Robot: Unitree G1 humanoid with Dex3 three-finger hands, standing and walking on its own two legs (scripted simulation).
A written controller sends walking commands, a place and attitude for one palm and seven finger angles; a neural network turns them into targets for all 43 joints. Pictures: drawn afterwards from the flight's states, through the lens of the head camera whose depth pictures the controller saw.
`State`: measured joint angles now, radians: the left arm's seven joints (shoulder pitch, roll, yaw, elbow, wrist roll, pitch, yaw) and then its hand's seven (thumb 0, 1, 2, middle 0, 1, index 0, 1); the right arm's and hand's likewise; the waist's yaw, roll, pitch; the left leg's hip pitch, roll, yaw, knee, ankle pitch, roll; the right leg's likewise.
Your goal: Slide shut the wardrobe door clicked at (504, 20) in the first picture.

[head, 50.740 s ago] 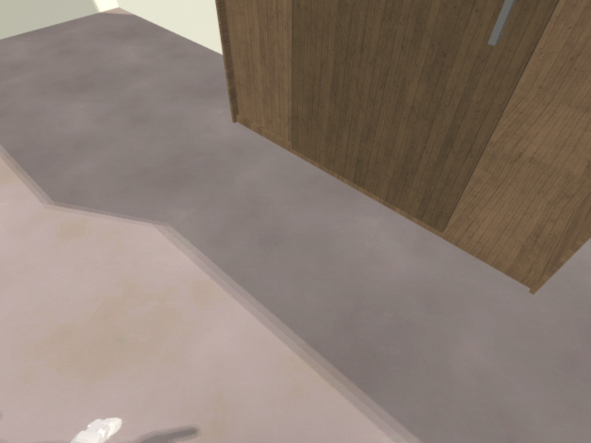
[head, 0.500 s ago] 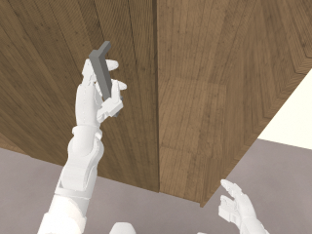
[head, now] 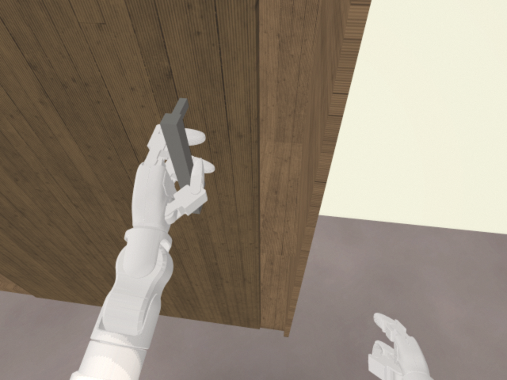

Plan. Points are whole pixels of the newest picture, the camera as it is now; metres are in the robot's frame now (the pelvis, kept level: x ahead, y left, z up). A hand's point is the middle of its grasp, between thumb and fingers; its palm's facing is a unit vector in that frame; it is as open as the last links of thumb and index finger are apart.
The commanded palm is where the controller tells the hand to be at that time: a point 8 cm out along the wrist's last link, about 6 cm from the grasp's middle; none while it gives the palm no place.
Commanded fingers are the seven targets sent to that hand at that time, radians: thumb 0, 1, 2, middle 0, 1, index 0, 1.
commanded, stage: step sideways, sliding the door along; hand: left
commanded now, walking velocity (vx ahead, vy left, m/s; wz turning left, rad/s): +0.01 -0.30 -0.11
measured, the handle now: (188, 160) +0.37 +0.12 +0.17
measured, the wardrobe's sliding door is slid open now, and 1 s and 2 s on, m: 0.09 0.00 0.00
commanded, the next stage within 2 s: stop walking and hold the door there in 0.60 s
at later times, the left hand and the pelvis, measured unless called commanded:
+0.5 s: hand (267, 195) +0.32 +0.01 +0.17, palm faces +0.12 -0.99 -0.05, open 6.1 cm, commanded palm +0.29 +0.00 +0.17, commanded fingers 0.00 0.90 0.90 -0.45 -1.40 -0.45 -1.40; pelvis -0.04 -0.12 +0.00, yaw -5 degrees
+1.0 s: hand (264, 192) +0.32 +0.01 +0.16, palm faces +0.35 -0.91 -0.23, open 6.1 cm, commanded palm +0.29 +0.04 +0.16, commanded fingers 0.00 0.90 0.90 -0.45 -1.40 -0.45 -1.40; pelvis -0.03 -0.23 +0.01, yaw -6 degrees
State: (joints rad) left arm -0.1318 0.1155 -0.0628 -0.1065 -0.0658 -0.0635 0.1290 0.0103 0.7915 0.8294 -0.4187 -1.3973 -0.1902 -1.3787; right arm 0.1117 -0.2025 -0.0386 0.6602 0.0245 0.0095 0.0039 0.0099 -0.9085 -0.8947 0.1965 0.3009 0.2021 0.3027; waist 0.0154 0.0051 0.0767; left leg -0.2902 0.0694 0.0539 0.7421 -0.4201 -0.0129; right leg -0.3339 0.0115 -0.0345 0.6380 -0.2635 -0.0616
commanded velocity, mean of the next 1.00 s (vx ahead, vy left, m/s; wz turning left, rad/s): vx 0.16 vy -0.11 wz -0.01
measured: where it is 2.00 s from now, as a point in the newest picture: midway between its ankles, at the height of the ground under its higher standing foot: outside the picture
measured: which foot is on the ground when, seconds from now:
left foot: up 0.00-0.00, down 0.02-0.28, up 0.30-0.46, down 0.48-0.82, up 0.84-0.96, down 0.98-1.00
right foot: down 0.00-0.04, up 0.06-0.22, down 0.24-0.50, up 0.52-0.80, down 0.82-1.00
